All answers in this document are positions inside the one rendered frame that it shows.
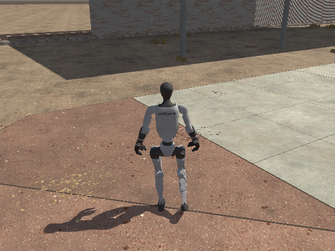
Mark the robot right thigh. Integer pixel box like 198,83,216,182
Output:
175,145,185,178

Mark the right robot shin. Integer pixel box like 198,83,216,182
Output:
179,169,187,205

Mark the right robot forearm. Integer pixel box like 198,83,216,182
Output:
189,126,198,143

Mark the right robot upper arm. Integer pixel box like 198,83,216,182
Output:
178,105,194,133

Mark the left robot hand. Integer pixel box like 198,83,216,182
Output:
135,145,147,155

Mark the right robot hand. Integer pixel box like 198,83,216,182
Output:
188,142,200,152

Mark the left robot forearm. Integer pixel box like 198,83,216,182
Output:
136,126,146,146

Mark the left robot upper arm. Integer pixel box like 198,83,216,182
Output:
141,105,156,134

